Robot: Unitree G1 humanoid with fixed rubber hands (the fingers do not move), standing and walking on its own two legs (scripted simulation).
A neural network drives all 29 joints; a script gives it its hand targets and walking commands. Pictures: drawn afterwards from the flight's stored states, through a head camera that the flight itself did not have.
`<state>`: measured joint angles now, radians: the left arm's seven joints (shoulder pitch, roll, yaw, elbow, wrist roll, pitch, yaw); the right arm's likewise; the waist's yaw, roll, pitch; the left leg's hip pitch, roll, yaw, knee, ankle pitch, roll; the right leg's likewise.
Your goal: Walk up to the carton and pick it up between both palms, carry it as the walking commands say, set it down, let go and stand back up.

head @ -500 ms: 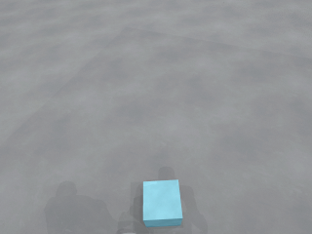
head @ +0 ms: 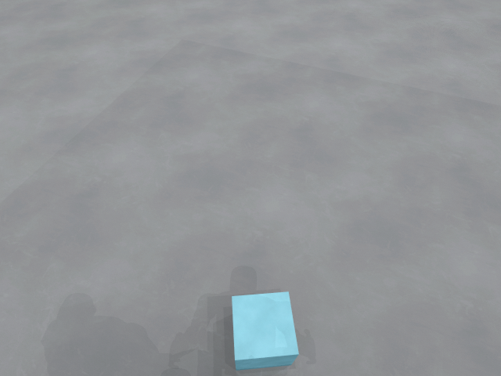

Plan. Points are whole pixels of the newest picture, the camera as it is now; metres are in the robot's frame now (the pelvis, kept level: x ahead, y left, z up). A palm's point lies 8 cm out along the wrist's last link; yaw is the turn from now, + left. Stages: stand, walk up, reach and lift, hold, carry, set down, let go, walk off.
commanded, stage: walk up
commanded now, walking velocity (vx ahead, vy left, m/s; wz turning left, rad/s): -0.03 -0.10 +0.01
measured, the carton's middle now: (262, 331) +0.36 -0.04 -0.67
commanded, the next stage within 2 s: none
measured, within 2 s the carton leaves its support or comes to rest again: neither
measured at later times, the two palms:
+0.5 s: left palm out of the picture -0.03 +0.16 -0.13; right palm out of the picture +0.00 -0.29 -0.14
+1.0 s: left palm out of the picture -0.05 +0.17 -0.13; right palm out of the picture -0.04 -0.25 -0.14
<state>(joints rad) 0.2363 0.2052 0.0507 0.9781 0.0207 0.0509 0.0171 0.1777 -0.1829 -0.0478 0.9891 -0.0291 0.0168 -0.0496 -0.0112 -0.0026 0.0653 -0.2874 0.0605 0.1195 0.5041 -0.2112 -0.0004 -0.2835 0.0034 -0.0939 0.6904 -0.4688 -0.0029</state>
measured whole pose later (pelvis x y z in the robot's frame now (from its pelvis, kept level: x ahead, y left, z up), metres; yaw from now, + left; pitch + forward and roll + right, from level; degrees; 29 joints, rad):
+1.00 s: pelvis -0.03 -0.04 +0.01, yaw +3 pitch -2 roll +0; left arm 0.27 0.13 0.03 1.11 0.01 -0.02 0.04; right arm 0.28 -0.10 -0.03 1.17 -0.01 -0.02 -0.04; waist 0.02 0.02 0.05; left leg -0.06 0.00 0.03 0.35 -0.26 0.01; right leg -0.14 0.02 -0.13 0.34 -0.17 -0.05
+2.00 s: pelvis -0.06 -0.06 +0.00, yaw +9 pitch -1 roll -2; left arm 0.29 0.15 0.03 1.07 0.02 0.04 0.05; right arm 0.28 -0.11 -0.05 1.10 -0.04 0.02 -0.06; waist 0.02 0.00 0.04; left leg -0.19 0.04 0.05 0.57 -0.35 0.02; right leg -0.25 0.02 -0.24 0.49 -0.23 -0.09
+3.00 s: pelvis -0.01 -0.14 +0.01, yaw +8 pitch -1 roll +0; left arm 0.29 0.14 0.01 1.14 0.00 -0.02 0.03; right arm 0.27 -0.15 -0.01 1.14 -0.01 -0.01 -0.03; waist 0.02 0.01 0.06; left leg -0.09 0.05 0.07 0.37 -0.26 -0.03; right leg -0.16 -0.03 -0.08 0.40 -0.22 0.00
